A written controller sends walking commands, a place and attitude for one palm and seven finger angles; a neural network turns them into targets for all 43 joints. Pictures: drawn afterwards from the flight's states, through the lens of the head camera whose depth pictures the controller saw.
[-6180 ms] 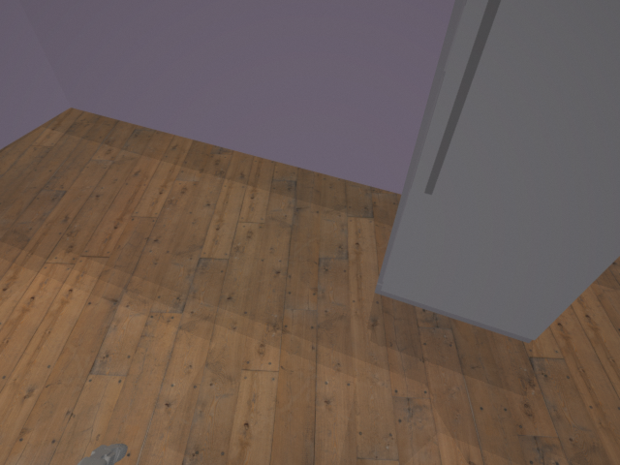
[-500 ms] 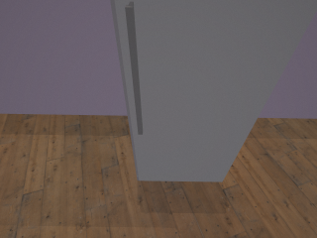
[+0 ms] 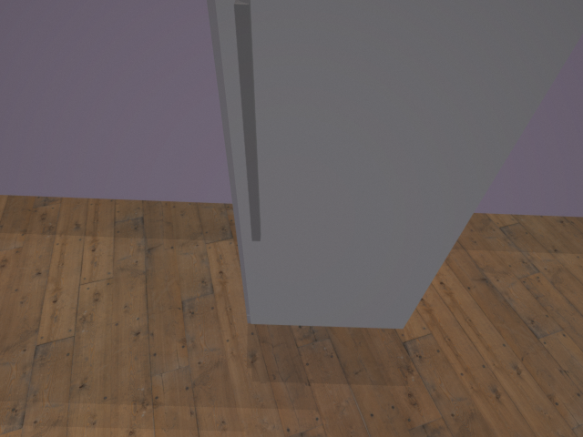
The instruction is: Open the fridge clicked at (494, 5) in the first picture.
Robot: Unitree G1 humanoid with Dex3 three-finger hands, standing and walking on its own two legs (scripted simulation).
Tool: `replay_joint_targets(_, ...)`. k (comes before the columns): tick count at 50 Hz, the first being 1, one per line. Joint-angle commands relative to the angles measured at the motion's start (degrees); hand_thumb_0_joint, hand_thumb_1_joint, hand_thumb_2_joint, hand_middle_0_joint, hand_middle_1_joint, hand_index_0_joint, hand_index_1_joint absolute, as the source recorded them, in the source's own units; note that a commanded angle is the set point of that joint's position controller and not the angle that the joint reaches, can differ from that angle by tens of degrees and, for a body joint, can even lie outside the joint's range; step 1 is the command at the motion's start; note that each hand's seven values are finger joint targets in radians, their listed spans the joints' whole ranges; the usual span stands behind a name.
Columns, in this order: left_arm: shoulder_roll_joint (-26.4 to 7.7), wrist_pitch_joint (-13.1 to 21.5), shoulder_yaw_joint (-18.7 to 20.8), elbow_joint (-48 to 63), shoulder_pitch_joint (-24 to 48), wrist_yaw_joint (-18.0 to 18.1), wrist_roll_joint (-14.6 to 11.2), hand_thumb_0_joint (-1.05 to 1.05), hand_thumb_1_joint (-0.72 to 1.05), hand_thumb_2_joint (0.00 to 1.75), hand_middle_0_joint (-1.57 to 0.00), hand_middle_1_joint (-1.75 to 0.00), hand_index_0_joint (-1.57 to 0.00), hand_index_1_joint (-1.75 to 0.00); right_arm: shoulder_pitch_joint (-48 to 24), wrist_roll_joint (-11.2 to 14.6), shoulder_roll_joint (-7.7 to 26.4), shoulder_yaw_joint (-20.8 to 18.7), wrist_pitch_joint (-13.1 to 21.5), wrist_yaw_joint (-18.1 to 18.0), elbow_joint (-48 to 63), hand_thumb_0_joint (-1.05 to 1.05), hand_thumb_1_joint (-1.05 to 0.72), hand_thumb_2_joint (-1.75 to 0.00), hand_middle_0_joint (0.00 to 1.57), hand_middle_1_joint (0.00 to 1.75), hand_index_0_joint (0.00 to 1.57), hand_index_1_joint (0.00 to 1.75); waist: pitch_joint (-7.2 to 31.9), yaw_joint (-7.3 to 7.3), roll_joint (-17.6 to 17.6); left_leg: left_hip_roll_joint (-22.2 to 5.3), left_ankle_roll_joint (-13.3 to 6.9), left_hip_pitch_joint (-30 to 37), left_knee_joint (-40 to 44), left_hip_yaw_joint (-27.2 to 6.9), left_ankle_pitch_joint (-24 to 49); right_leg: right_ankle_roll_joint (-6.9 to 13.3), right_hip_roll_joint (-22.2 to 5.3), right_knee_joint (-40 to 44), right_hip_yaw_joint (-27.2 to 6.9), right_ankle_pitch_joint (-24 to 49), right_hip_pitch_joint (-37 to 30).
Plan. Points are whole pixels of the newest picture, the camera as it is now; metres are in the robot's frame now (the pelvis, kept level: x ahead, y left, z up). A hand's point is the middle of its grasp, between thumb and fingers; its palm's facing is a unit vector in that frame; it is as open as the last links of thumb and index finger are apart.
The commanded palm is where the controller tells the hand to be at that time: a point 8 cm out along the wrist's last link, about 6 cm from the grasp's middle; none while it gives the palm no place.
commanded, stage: look again from close up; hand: left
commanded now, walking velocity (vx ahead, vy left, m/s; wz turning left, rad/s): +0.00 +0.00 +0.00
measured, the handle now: (252, 146) +0.57 +0.11 +0.09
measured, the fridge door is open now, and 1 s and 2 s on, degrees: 0 0 0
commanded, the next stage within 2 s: none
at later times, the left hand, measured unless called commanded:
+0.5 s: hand out of the picture -0.03 +0.15 -0.18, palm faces +0.03 -0.99 -0.16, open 7.4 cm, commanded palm none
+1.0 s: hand out of the picture -0.02 +0.14 -0.17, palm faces +0.04 -0.99 -0.16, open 7.4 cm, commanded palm none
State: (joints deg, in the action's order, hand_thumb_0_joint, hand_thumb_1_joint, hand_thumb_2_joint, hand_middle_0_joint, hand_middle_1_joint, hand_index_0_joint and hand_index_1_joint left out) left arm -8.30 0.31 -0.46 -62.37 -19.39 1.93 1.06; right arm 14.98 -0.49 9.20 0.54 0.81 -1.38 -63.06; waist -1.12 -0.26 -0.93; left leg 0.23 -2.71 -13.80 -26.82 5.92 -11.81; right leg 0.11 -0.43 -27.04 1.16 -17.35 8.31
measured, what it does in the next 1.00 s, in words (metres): stands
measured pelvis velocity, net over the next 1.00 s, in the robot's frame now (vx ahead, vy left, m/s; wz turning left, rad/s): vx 0.00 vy -0.02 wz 0.00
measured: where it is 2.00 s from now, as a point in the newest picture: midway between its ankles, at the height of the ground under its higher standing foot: outside the picture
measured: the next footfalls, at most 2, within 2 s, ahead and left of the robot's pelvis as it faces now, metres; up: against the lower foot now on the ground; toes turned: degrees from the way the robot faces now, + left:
none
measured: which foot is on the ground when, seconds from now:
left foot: down 0.00-1.00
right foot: down 0.00-1.00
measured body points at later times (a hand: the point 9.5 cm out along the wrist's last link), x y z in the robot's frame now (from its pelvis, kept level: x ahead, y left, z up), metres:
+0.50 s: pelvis -0.01 -0.01 +0.00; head +0.00 +0.00 +0.45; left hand -0.03 +0.20 -0.16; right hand -0.01 -0.23 -0.16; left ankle +0.03 +0.09 -0.74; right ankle -0.03 -0.12 -0.74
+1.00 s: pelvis +0.00 -0.02 +0.00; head +0.01 -0.02 +0.45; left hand -0.02 +0.19 -0.16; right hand +0.00 -0.23 -0.16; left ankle +0.03 +0.09 -0.74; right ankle -0.03 -0.12 -0.74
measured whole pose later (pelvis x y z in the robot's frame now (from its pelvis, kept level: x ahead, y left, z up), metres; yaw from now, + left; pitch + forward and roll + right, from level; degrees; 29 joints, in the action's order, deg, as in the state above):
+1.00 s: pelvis +0.00 -0.02 +0.00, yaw +0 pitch -1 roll +0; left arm -6.9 1.1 -0.3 -63.0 -19.6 1.9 0.9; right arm 16.3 -0.6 8.0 0.3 0.9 -1.7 -64.7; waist -0.9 -0.2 -0.6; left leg -0.6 -1.3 -13.5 -24.8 5.5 -10.8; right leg 1.5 0.6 -25.8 1.5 -16.9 8.4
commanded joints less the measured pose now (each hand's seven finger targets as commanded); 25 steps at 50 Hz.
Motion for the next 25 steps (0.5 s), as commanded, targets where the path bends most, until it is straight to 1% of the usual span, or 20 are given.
replay_joint_targets(1, -5.50, 1.07, 0.86, 1.33, -3.93, 0.45, 0.04, 0.00, 0.90, 0.90, -0.20, -0.30, -0.20, -0.30, 2.43, -0.10, 5.53, -1.27, 0.99, -0.03, 1.77, 0.00, -0.90, -0.90, 0.20, 0.30, 0.20, 0.30, -2.93, 0.12, 0.55, -7.03, -0.09, 1.74, 6.89, -8.19, 0.78, 2.07, -5.10, 6.05, -4.63, 4.60, 5.71)
replay_joint_targets(2, -5.39, 1.04, 0.81, 1.26, -3.89, 0.44, -0.01, 0.00, 0.90, 0.90, -0.20, -0.30, -0.20, -0.30, 2.36, -0.17, 5.56, -1.27, 0.98, -0.04, 1.75, 0.00, -0.90, -0.90, 0.20, 0.30, 0.20, 0.30, -3.15, 0.19, 0.99, -6.89, 0.01, 1.66, 7.06, -8.11, 0.73, 2.18, -5.11, 6.06, -4.88, 4.57, 6.07)
replay_joint_targets(3, -5.42, 1.07, 0.85, 1.24, -4.02, 0.43, 0.00, 0.00, 0.90, 0.90, -0.20, -0.30, -0.20, -0.30, 2.63, -0.17, 5.48, -1.28, 1.02, -0.02, 1.75, 0.00, -0.90, -0.90, 0.20, 0.30, 0.20, 0.30, -2.72, 0.20, 0.44, -6.97, 0.04, 1.86, 7.33, -8.18, 0.45, 2.13, -5.14, 5.99, -4.85, 4.36, 5.95)
replay_joint_targets(5, -5.18, 1.03, 0.73, 1.05, -4.30, 0.37, -0.05, 0.00, 0.90, 0.90, -0.20, -0.30, -0.20, -0.30, 2.53, -0.19, 5.54, -1.26, 0.96, -0.03, 1.51, 0.00, -0.90, -0.90, 0.20, 0.30, 0.20, 0.30, -3.12, 0.15, 1.10, -6.96, 0.05, 1.67, 7.81, -8.51, -1.03, 2.19, -5.04, 6.24, -4.96, 3.55, 6.37)
replay_joint_targets(8, -5.14, 1.13, 0.84, 0.94, -4.38, 0.38, -0.02, 0.00, 0.90, 0.90, -0.20, -0.30, -0.20, -0.30, 2.87, -0.21, 5.36, -1.23, 1.05, -0.05, 1.39, 0.00, -0.90, -0.90, 0.20, 0.30, 0.20, 0.30, -2.86, 0.14, 0.47, -6.96, 0.08, 1.54, 7.59, -8.35, 0.20, 2.24, -5.15, 6.29, -4.92, 4.10, 5.97)
replay_joint_targets(10, -4.93, 1.13, 0.78, 0.84, -4.67, 0.36, -0.05, 0.00, 0.90, 0.90, -0.20, -0.30, -0.20, -0.30, 2.92, -0.25, 5.31, -1.28, 1.04, -0.05, 1.22, 0.00, -0.90, -0.90, 0.20, 0.30, 0.20, 0.30, -2.79, 0.14, 0.89, -7.03, 0.11, 1.89, 7.86, -8.35, -0.27, 2.26, -5.10, 6.37, -4.92, 3.72, 6.41)
replay_joint_targets(11, -5.11, 1.21, 0.78, 0.89, -4.70, 0.40, 0.02, 0.00, 0.90, 0.90, -0.20, -0.30, -0.20, -0.30, 3.17, -0.12, 5.13, -1.25, 1.05, -0.04, 1.13, 0.00, -0.90, -0.90, 0.20, 0.30, 0.20, 0.30, -2.91, -0.01, 0.24, -6.97, 0.03, 1.44, 7.46, -8.32, 0.24, 2.20, -5.15, 6.62, -4.85, 4.13, 5.69)
replay_joint_targets(13, -4.91, 1.16, 0.79, 0.87, -4.70, 0.38, -0.07, 0.00, 0.90, 0.90, -0.20, -0.30, -0.20, -0.30, 2.98, -0.21, 5.08, -1.26, 0.97, -0.01, 1.04, 0.00, -0.90, -0.90, 0.20, 0.30, 0.20, 0.30, -3.59, 0.08, 0.88, -6.88, 0.22, 1.18, 8.02, -8.31, -1.38, 2.34, -5.18, 6.76, -5.17, 2.67, 6.71)
replay_joint_targets(15, -4.80, 1.17, 0.77, 0.84, -4.77, 0.35, -0.04, 0.00, 0.90, 0.90, -0.20, -0.30, -0.20, -0.30, 3.38, -0.25, 4.97, -1.32, 0.91, -0.01, 0.94, 0.00, -0.90, -0.90, 0.20, 0.30, 0.20, 0.30, -4.13, 0.12, 0.57, -6.85, 0.25, 0.85, 8.34, -8.49, -1.92, 2.35, -5.09, 6.85, -5.07, 2.38, 7.06)
replay_joint_targets(17, -4.84, 1.18, 0.77, 0.79, -4.81, 0.40, -0.04, 0.00, 0.90, 0.90, -0.20, -0.30, -0.20, -0.30, 3.52, -0.24, 4.80, -1.21, 0.93, 0.00, 0.85, 0.00, -0.90, -0.90, 0.20, 0.30, 0.20, 0.30, -3.69, 0.09, 0.57, -6.81, 0.25, 0.80, 8.15, -8.45, -1.28, 2.42, -5.17, 6.81, -5.14, 2.64, 6.59)
replay_joint_targets(23, -4.42, 1.18, 0.76, 0.87, -5.01, 0.31, -0.08, 0.00, 0.90, 0.90, -0.20, -0.30, -0.20, -0.30, 3.98, -0.31, 4.46, -1.26, 0.81, 0.03, 0.66, 0.00, -0.90, -0.90, 0.20, 0.30, 0.20, 0.30, -4.35, 0.06, 0.87, -6.82, 0.34, 0.20, 8.75, -8.70, -3.58, 2.47, -5.03, 7.06, -5.16, 1.24, 7.49)
replay_joint_targets(25, -4.34, 1.27, 0.84, 0.88, -5.26, 0.29, -0.08, 0.00, 0.90, 0.90, -0.20, -0.30, -0.20, -0.30, 4.08, -0.31, 4.39, -1.34, 0.93, -0.01, 0.69, 0.00, -0.90, -0.90, 0.20, 0.30, 0.20, 0.30, -3.42, 0.01, 0.82, -6.85, 0.36, 0.80, 8.40, -8.46, -2.50, 2.49, -5.07, 7.04, -5.28, 2.22, 7.06)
